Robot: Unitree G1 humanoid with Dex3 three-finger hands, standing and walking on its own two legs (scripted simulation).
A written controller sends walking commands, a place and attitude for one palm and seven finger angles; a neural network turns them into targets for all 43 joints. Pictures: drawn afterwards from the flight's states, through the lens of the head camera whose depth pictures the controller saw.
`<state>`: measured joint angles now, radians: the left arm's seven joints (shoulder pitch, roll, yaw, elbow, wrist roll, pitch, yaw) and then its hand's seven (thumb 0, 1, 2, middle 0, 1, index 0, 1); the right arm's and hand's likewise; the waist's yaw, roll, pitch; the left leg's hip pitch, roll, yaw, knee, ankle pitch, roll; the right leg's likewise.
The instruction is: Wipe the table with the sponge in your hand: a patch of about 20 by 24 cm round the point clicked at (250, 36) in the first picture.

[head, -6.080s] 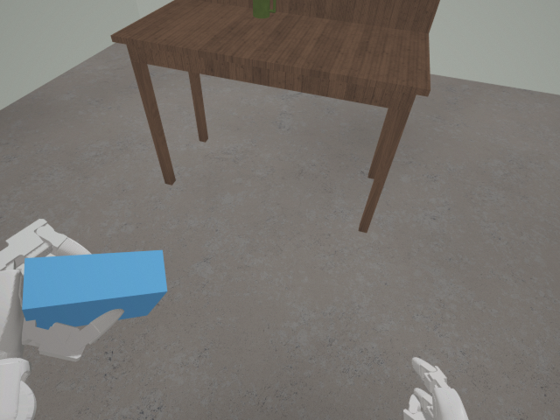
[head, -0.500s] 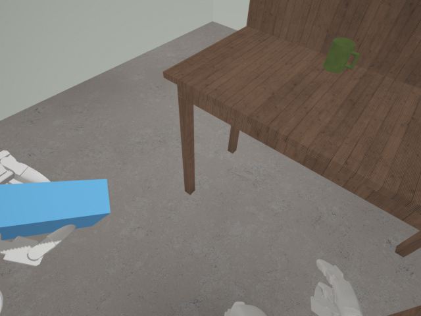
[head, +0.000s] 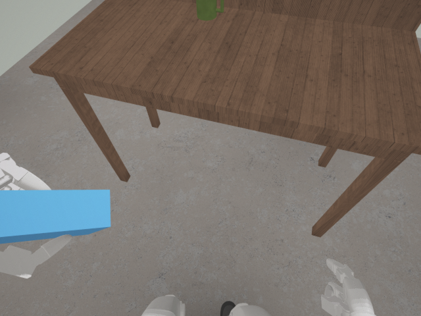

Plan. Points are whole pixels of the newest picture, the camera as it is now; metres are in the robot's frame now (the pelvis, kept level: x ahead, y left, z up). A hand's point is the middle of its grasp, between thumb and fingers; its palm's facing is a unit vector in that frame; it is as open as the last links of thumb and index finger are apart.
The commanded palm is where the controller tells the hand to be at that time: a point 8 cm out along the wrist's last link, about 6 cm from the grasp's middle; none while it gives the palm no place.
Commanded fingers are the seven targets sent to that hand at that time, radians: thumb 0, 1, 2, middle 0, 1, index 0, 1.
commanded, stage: turn to face it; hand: left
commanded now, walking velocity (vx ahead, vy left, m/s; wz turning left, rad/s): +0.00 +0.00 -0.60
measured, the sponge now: (65, 216) +0.23 +0.20 +0.15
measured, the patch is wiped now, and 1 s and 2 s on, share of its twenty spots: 0.00 0.00 0.00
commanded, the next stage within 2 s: take the last steps up to it in 1.20 s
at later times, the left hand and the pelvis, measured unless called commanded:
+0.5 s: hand (120, 239) +0.20 +0.11 +0.17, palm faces +0.18 -0.87 -0.46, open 9.2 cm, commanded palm +0.14 +0.18 +0.18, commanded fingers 0.00 0.10 1.30 -1.20 -1.60 -1.20 -1.60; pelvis -0.09 -0.05 -0.02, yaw -16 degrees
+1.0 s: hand (166, 291) +0.15 +0.05 +0.16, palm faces -0.09 -0.88 -0.47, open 9.2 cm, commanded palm +0.12 +0.11 +0.18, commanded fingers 0.00 0.10 1.30 -1.20 -1.60 -1.20 -1.60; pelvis -0.16 -0.05 +0.00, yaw -31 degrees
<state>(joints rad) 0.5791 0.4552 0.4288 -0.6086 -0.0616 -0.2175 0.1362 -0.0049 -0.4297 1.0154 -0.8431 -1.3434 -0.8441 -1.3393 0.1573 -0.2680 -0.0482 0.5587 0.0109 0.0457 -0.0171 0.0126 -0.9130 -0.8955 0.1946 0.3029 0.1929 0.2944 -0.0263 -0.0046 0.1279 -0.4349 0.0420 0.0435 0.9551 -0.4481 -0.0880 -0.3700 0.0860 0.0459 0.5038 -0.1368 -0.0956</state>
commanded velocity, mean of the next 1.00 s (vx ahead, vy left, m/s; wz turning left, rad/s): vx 0.00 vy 0.00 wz -0.51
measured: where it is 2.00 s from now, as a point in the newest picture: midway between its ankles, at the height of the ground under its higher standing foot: outside the picture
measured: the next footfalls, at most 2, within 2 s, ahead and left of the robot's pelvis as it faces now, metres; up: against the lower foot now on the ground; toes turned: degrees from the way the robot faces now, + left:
left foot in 0.18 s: +0.00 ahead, +0.15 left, +0.00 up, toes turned -2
right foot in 0.42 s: -0.01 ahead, -0.15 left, +0.00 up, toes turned -19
